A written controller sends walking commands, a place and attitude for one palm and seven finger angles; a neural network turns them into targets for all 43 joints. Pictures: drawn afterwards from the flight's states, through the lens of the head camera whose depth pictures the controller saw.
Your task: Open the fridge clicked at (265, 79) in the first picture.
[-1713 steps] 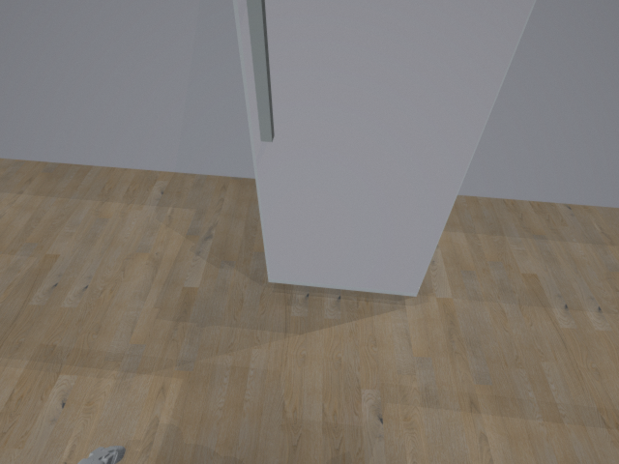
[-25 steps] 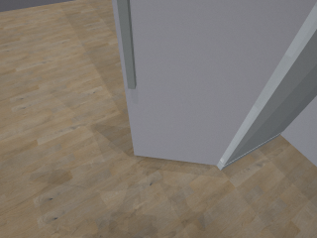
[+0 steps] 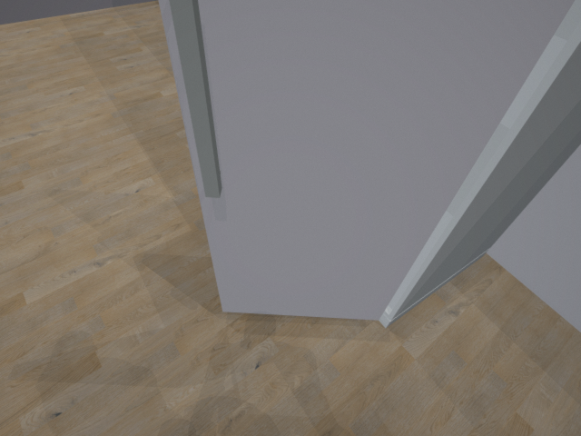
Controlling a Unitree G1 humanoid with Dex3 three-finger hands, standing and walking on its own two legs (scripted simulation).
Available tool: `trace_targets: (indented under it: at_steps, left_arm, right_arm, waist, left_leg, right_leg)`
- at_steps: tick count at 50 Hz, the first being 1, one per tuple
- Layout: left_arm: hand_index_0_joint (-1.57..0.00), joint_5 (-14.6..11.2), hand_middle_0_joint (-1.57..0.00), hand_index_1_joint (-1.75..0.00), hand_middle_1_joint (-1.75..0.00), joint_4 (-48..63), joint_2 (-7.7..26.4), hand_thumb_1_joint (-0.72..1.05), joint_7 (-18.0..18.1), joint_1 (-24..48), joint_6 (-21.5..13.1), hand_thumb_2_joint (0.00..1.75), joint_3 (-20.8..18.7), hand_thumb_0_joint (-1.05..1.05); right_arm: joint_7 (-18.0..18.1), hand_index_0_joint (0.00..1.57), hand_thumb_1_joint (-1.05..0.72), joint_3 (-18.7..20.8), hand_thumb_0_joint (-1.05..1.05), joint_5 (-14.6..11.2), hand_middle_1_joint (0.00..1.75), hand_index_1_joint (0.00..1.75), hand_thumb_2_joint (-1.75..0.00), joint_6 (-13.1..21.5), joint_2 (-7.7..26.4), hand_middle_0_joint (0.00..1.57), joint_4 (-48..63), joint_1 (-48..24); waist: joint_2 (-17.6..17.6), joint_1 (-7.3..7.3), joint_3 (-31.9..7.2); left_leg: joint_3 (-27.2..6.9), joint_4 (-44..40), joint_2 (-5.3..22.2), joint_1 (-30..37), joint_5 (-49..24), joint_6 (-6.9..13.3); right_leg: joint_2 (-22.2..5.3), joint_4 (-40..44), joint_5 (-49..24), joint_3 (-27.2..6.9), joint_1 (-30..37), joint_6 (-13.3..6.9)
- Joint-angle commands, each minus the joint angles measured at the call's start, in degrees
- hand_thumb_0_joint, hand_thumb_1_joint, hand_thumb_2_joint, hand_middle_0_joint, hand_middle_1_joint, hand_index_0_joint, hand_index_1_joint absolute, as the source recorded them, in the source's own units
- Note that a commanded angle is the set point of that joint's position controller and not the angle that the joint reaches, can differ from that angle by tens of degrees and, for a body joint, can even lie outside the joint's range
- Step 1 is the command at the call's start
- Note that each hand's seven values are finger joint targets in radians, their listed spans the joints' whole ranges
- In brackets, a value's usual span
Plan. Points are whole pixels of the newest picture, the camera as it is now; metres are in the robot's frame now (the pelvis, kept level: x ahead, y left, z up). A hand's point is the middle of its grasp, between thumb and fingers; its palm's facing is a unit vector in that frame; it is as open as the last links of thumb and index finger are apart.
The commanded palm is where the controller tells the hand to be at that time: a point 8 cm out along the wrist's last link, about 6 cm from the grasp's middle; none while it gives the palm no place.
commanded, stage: come to a stop and stand still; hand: left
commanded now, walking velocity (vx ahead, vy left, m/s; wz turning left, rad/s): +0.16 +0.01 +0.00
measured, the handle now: (203, 99) +0.56 +0.16 +0.16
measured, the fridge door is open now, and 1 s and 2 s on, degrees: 54 54 54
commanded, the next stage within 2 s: look again from close up in 1.56 s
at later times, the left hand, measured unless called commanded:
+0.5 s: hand out of the picture +0.12 +0.18 -0.18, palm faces +0.09 -0.98 -0.17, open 7.3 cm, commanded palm none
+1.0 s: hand out of the picture +0.01 +0.17 -0.17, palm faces +0.04 -0.98 -0.21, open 7.4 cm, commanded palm none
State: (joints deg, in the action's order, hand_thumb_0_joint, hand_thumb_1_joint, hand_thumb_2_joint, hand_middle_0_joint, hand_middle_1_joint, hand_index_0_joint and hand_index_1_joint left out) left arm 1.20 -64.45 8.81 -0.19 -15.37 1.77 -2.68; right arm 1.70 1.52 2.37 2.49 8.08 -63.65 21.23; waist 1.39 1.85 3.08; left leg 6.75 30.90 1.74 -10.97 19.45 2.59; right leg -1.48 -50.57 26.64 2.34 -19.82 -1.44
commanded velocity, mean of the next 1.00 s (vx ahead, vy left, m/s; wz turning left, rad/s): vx -0.05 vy -0.01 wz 0.00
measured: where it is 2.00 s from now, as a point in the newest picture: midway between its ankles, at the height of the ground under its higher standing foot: outside the picture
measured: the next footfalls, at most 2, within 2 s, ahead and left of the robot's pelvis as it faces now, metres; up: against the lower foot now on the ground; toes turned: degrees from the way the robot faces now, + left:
right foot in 0.16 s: +0.12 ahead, -0.14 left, +0.00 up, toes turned -4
left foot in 0.48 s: +0.07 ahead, +0.11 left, +0.00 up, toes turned +8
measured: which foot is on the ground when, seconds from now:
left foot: down 0.00-0.32, up 0.34-0.46, down 0.48-1.00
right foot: up 0.00-0.14, down 0.16-0.48, up 0.50-0.70, down 0.72-1.00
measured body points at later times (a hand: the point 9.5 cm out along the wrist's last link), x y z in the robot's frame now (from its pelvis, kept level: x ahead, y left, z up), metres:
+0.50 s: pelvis +0.03 +0.00 -0.01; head +0.07 +0.02 +0.44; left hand +0.12 +0.23 -0.17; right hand +0.08 -0.24 -0.16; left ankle +0.03 +0.10 -0.74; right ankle +0.08 -0.14 -0.73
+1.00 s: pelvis +0.03 +0.00 +0.00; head +0.03 -0.02 +0.45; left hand +0.01 +0.22 -0.15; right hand +0.04 -0.24 -0.16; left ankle +0.03 +0.10 -0.74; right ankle +0.03 -0.13 -0.73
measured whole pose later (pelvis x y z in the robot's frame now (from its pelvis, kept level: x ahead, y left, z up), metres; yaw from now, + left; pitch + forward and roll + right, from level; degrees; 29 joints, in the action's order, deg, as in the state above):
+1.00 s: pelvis +0.03 +0.00 +0.00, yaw +2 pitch -1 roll +0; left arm 0.7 -63.9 7.8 1.8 -18.1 -0.8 1.1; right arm 0.5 1.0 1.3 0.5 11.0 -61.3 16.8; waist -2.4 1.1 1.5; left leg 5.1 29.8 1.9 -13.6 15.3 0.7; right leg -1.1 -28.8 15.7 0.8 -12.2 0.7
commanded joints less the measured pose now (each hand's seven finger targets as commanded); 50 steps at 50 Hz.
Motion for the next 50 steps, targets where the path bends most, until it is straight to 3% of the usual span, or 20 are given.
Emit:
trace_targets:
  at_steps: [1, 5, 8, 9, 11, 13, 15, 17, 21, 22, 24, 27, 32, 35, 37, 40, 43, 45, 47, 50]
  left_arm:
    - [-0.2, -0.1, -0.2, -0.3, -0.3, 6.0, 1.0, 0.9, -0.3, 6.3, -2.8, 0.9, 0.3, 0.0]
    - [-0.2, -0.5, -0.2, -0.3, -0.3, 3.9, 1.0, 0.9, 0.2, 2.7, -2.7, 0.9, 0.4, 0.0]
    - [-0.2, -0.8, -0.2, -0.3, -0.3, 1.0, 7.5, 0.9, 1.7, -3.2, -3.2, 0.9, -0.1, 0.0]
    - [-0.2, -0.9, -0.2, -0.3, -0.3, 1.3, 8.2, 0.9, 1.7, -1.8, -2.6, 0.9, -0.1, 0.0]
    - [-0.2, -0.8, -0.2, -0.3, -0.3, 2.1, 7.9, 0.9, 2.4, -0.9, -2.5, 0.9, -0.6, 0.0]
    - [-0.2, -0.5, -0.2, -0.3, -0.3, 2.8, 9.1, 0.9, 2.9, -1.4, -2.4, 0.9, -1.5, 0.0]
    - [-0.2, -0.2, -0.2, -0.3, -0.3, 3.3, 10.4, 0.9, 3.3, -1.3, -2.1, 0.9, -2.3, 0.0]
    - [-0.2, 0.6, -0.2, -0.3, -0.3, 4.5, 10.9, 0.9, 3.8, 0.9, -1.6, 0.9, -2.8, 0.0]
    - [-0.2, 0.4, -0.2, -0.3, -0.3, 7.9, 10.2, 0.9, 3.2, 8.3, -0.9, 0.9, -3.0, 0.0]
    - [-0.2, 0.3, -0.2, -0.3, -0.3, 8.6, 8.7, 0.9, 3.0, 9.0, -0.7, 0.9, -2.8, 0.0]
    - [-0.2, -0.5, -0.2, -0.3, -0.3, 10.3, 4.0, 0.9, 2.7, 6.8, 0.7, 0.9, -2.0, 0.0]
    - [-0.2, 0.6, -0.2, -0.3, -0.3, 9.1, 4.8, 0.9, 1.8, 6.3, 0.8, 0.9, -2.0, 0.0]
    - [-0.2, -0.3, -0.2, -0.3, -0.3, 6.4, 4.1, 0.9, 0.8, 3.0, -1.0, 0.9, -0.2, 0.0]
    - [-0.2, -0.1, -0.2, -0.3, -0.3, 3.8, 6.3, 0.9, 1.3, 0.5, -1.7, 0.9, 0.2, 0.0]
    - [-0.2, -0.3, -0.2, -0.3, -0.3, 3.4, 8.0, 0.9, 1.4, 0.8, -1.8, 0.9, 0.4, 0.0]
    - [-0.2, -0.3, -0.2, -0.3, -0.3, 1.2, 7.1, 0.9, 1.4, 0.8, -2.7, 0.9, 1.3, 0.0]
    - [-0.2, 0.6, -0.2, -0.3, -0.3, 0.2, 6.2, 0.9, 4.1, -5.3, -3.6, 0.9, 2.2, 0.0]
    - [-0.2, -0.2, -0.2, -0.3, -0.3, 3.9, 8.1, 0.9, 3.4, -2.3, -4.1, 0.9, 2.1, 0.0]
    - [-0.2, -0.3, -0.2, -0.3, -0.3, 4.1, 7.3, 0.9, 2.8, -2.8, -4.1, 0.9, 2.2, 0.0]
    - [-0.2, -0.4, -0.2, -0.3, -0.3, 3.5, 6.1, 0.9, 2.5, -4.3, -4.0, 0.9, 2.6, 0.0]
  right_arm:
    - [1.2, 0.2, -0.9, 0.5, 0.0, -0.3, 0.3, 0.3, -0.9, 0.4, 7.5, 0.2, -1.6, 8.9]
    - [1.6, 0.2, -0.9, 0.3, 0.0, -1.1, 0.3, 0.3, -0.9, -0.5, 5.9, 0.2, -2.3, 7.1]
    - [1.3, 0.2, -0.9, -0.2, 0.0, -2.4, 0.3, 0.3, -0.9, -0.9, 2.6, 0.2, -1.3, 6.9]
    - [1.1, 0.2, -0.9, 0.0, 0.0, -2.3, 0.3, 0.3, -0.9, -1.3, 1.9, 0.2, -1.7, 7.6]
    - [1.4, 0.2, -0.9, 0.7, 0.0, -2.2, 0.3, 0.3, -0.9, -2.5, 2.4, 0.2, -1.6, 7.5]
    - [1.5, 0.2, -0.9, 1.8, 0.0, -2.3, 0.3, 0.3, -0.9, -3.0, 3.4, 0.2, -0.8, 7.7]
    - [1.1, 0.2, -0.9, 2.2, 0.0, -2.3, 0.3, 0.3, -0.9, -3.7, 2.5, 0.2, 0.7, 5.1]
    - [0.8, 0.2, -0.9, 2.6, 0.0, -2.1, 0.3, 0.3, -0.9, -4.5, 1.9, 0.2, 3.2, 1.3]
    - [0.3, 0.2, -0.9, 2.8, 0.0, -1.8, 0.3, 0.3, -0.9, -4.9, 2.1, 0.2, 3.5, 4.1]
    - [0.0, 0.2, -0.9, 2.8, 0.0, -1.6, 0.3, 0.3, -0.9, -4.4, 2.6, 0.2, 3.1, 5.9]
    - [0.3, 0.2, -0.9, 3.8, 0.0, -0.2, 0.3, 0.3, -0.9, -3.7, 10.8, 0.2, 6.2, -0.2]
    - [1.0, 0.2, -0.9, 2.5, 0.0, 0.0, 0.3, 0.3, -0.9, -2.5, 9.4, 0.2, 7.5, -6.2]
    - [0.8, 0.2, -0.9, 2.2, 0.0, -0.6, 0.3, 0.3, -0.9, -2.0, 10.1, 0.2, 5.3, -6.0]
    - [0.5, 0.2, -0.9, 1.6, 0.0, -1.7, 0.3, 0.3, -0.9, -2.3, 7.8, 0.2, 4.6, -6.8]
    - [-0.2, 0.2, -0.9, 1.2, 0.0, -1.4, 0.3, 0.3, -0.9, -2.1, 7.1, 0.2, 3.5, -6.1]
    - [0.0, 0.2, -0.9, 1.1, 0.0, -1.6, 0.3, 0.3, -0.9, -2.5, 7.4, 0.2, 2.1, -5.9]
    - [-0.6, 0.2, -0.9, 0.9, 0.0, -1.9, 0.3, 0.3, -0.9, -1.2, 10.2, 0.2, 4.2, -6.9]
    - [-1.1, 0.2, -0.9, 0.1, 0.0, -1.4, 0.3, 0.3, -0.9, -1.2, 7.2, 0.2, 5.8, -4.5]
    - [-1.2, 0.2, -0.9, -0.4, 0.0, -1.1, 0.3, 0.3, -0.9, -0.7, 6.6, 0.2, 6.0, -3.3]
    - [-0.8, 0.2, -0.9, -0.7, 0.0, -1.5, 0.3, 0.3, -0.9, -0.7, 6.7, 0.2, 6.4, -2.8]
  waist:
    - [-8.5, 0.71, 2.4]
    - [-7.9, -1.15, -0.2]
    - [1.1, -2.1, -2.6]
    - [-2.9, -1.38, 0.1]
    - [6.0, -1.85, -3.9]
    - [5.9, -1.9, -6.7]
    - [8.1, -2.9, -7.4]
    - [9.6, -3.47, -5.4]
    - [9.1, 1.07, -4.9]
    - [4.3, 2.05, -5.8]
    - [-19.6, 0.43, -1.6]
    - [-8.5, -2.0, 2.2]
    - [-9.1, -1.11, -3.5]
    - [-2.6, -0.84, 0.3]
    - [-8.6, -0.33, 1.7]
    - [4.5, 0.14, -0.5]
    - [-0.8, -1.91, -2.6]
    - [-1.2, -0.07, -3.4]
    - [-8.7, -0.55, -1.5]
    - [-1.1, -1.27, 0.2]
  left_leg:
    - [-12.9, -15.1, 14.8, 6.4, -28.8, 7.9]
    - [-6.6, -9.1, 10.6, 2.7, -31.9, 3.2]
    - [-3.3, -6.6, 3.7, -7.5, -11.5, -3.4]
    - [-3.8, -9.1, 2.4, -6.1, -11.3, -3.7]
    - [-2.5, -4.8, 3.2, -2.8, -18.0, -3.8]
    - [-1.7, 1.6, 2.3, -2.7, -24.4, -4.1]
    - [-0.8, 10.9, -0.6, -7.4, -2.0, -4.9]
    - [-4.3, 17.5, -0.5, -10.8, 13.6, -4.1]
    - [-3.4, 2.7, 0.1, -0.7, -1.6, -4.3]
    - [-3.6, -5.3, 1.8, 5.2, -10.0, -3.9]
    - [-23.0, -17.2, 20.3, -3.6, -16.8, 6.2]
    - [-20.1, -17.4, 17.2, -7.5, -11.6, 7.7]
    - [-11.9, -11.1, 12.8, 5.4, -24.6, 4.9]
    - [-7.8, -9.3, 6.8, -0.1, -11.0, -0.6]
    - [-8.1, -12.9, 5.4, 1.5, -6.8, -1.2]
    - [-6.2, -10.7, 4.9, 4.8, -7.2, -1.6]
    - [-4.7, -1.9, 6.7, 2.5, -15.3, -2.7]
    - [-6.0, -4.6, 3.6, -0.9, -2.7, -2.3]
    - [-7.5, -6.8, 4.6, -2.4, -6.7, -1.4]
    - [-7.8, -7.8, 4.7, -3.8, -6.5, -0.8]
  right_leg:
    - [-1.8, 3.8, -3.0, 1.1, -7.5, 0.4]
    - [0.6, 21.8, -16.1, 3.7, 6.4, 0.4]
    - [-11.6, 24.7, -49.4, -7.5, 21.0, -4.1]
    - [-12.4, 22.5, -53.4, -5.3, 17.7, -4.1]
    - [-10.4, 19.6, -59.9, -4.7, 17.5, -3.5]
    - [-12.6, 17.0, -71.4, -5.0, 19.3, -4.8]
    - [-17.1, 20.0, -76.0, -8.1, 20.9, -8.8]
    - [-20.5, 24.3, -73.1, -10.6, 18.3, -11.8]
    - [-15.5, 23.4, -46.7, -5.8, 7.0, -6.5]
    - [-11.9, 20.7, -34.3, -3.5, 2.9, -3.4]
    - [-0.3, 5.4, 4.4, 1.4, -2.9, 3.1]
    - [-0.9, -4.5, 0.3, -4.6, -3.4, 1.8]
    - [0.2, 19.9, -6.5, -0.6, 4.2, 2.2]
    - [-3.6, 32.1, -18.0, -6.6, 8.2, 0.4]
    - [-5.2, 31.2, -14.8, -6.9, 4.5, -0.5]
    - [-4.5, 34.3, -13.8, -7.1, 4.5, 0.2]
    - [-5.7, 30.6, -26.1, -7.4, 7.1, 1.3]
    - [-5.0, 29.8, -6.2, -8.9, 4.4, -1.0]
    - [-3.6, 26.6, -9.9, -6.5, 3.5, -1.4]
    - [-3.1, 26.3, -11.7, -6.3, 4.5, -1.0]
